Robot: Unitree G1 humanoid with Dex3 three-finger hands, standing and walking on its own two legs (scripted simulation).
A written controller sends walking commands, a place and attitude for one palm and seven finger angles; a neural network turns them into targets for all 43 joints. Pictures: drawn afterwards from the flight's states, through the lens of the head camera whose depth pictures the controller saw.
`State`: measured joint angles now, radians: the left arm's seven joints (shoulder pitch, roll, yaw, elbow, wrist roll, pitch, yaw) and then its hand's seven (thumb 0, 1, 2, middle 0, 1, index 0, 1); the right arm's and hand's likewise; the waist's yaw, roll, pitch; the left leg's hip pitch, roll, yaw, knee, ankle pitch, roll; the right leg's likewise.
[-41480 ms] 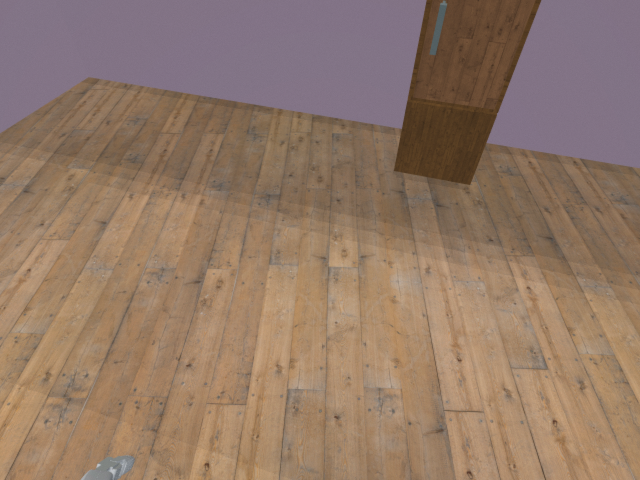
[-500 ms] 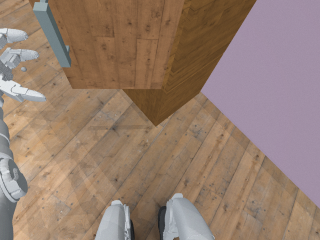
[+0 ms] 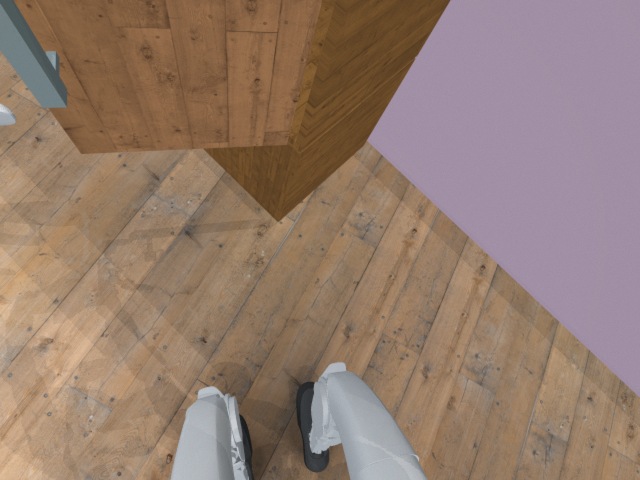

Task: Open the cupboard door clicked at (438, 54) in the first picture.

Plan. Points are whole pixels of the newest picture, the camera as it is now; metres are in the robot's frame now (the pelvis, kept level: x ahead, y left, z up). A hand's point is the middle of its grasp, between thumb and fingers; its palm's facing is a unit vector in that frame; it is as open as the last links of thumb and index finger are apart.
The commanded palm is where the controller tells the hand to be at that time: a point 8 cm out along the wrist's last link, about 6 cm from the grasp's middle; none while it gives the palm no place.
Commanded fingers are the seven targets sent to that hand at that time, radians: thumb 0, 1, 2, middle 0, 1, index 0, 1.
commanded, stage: move the hooked fingers beside the handle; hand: left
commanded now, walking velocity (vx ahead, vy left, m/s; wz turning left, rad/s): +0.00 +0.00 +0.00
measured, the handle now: (16, 20) +0.59 +0.24 +0.06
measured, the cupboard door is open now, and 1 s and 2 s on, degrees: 53 53 53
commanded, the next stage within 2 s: slide the fingers in behind the handle in 0.66 s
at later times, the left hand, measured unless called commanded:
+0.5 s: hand out of the picture +0.53 +0.29 +0.06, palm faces +0.04 -1.00 +0.01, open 14.0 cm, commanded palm +0.54 +0.31 +0.06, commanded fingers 0.00 -0.50 0.30 -0.30 -1.20 -0.30 -1.20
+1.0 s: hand out of the picture +0.54 +0.27 +0.07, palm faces +0.04 -1.00 +0.01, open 13.9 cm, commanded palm +0.53 +0.29 +0.06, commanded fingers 0.00 -0.50 0.30 -0.30 -1.20 -0.30 -1.20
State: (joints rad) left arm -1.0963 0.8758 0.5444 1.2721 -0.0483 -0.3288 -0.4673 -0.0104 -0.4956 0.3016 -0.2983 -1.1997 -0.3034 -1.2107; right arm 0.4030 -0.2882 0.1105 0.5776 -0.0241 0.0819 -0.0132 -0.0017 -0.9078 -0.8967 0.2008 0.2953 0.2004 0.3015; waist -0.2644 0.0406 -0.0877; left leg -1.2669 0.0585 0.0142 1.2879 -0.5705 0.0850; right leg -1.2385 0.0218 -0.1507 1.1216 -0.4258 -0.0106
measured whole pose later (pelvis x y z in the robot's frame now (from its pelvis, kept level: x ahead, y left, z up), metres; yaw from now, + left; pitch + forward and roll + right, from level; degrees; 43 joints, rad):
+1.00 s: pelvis +0.00 +0.00 +0.01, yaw +0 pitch +30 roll -8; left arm -1.03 0.80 0.52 1.24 -0.08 -0.35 -0.45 -0.01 -0.50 0.30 -0.30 -1.20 -0.30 -1.21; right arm 0.40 -0.27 0.10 0.60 -0.02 0.10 0.01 0.00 -0.91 -0.90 0.20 0.30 0.20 0.30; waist -0.25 0.04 -0.10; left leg -1.23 0.06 0.01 1.27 -0.57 0.08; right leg -1.20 0.03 -0.15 1.10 -0.43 -0.02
